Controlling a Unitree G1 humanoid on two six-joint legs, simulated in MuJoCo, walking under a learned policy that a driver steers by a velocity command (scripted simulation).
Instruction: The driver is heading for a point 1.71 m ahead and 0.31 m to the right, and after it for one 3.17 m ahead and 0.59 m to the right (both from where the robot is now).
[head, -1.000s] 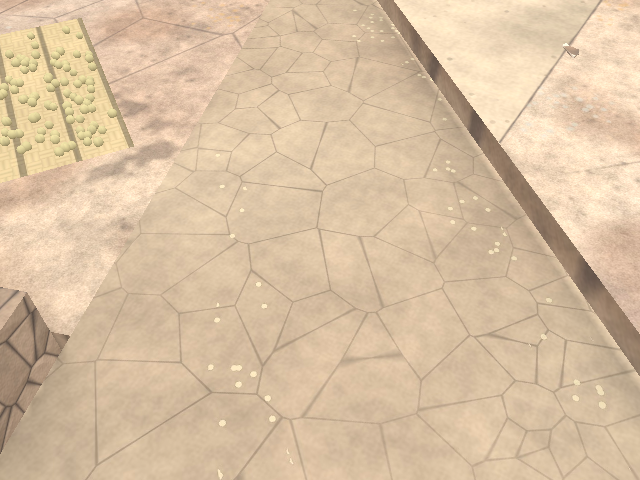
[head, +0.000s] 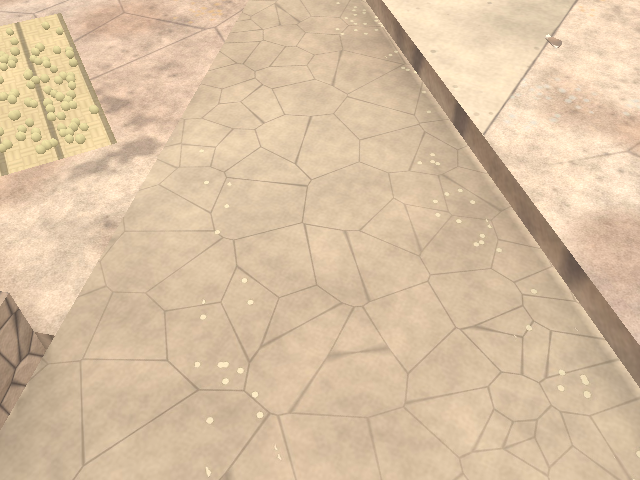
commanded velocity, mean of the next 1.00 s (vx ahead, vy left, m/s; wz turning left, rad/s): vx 0.14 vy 0.00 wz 0.00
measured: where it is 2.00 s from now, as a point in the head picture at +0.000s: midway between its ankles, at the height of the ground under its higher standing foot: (355, 383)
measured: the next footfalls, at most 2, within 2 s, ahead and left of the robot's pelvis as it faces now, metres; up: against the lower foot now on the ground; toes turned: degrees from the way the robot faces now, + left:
left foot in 1.24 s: +0.44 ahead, +0.09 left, +0.00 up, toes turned +2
right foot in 1.80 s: +0.74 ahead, -0.17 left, +0.00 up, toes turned -12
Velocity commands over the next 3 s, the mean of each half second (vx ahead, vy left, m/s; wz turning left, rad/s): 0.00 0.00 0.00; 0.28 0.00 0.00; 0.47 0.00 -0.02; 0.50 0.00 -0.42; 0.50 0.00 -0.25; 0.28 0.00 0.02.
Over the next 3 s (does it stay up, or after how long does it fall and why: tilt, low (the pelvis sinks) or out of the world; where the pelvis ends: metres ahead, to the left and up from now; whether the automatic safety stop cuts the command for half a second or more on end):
stays up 1.16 -0.23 -0.01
